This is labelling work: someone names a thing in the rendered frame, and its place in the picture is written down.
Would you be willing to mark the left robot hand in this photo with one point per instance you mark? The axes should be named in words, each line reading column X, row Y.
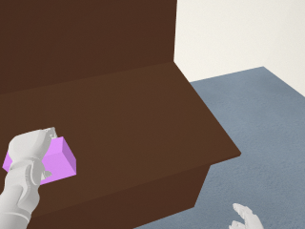
column 33, row 144

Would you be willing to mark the sponge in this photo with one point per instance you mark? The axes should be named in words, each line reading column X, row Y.
column 59, row 160

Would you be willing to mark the table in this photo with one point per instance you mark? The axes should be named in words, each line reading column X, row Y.
column 102, row 73

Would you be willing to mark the right robot hand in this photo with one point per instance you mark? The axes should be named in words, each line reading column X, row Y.
column 251, row 221

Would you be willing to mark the left robot forearm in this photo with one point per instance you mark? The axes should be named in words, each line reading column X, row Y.
column 20, row 196

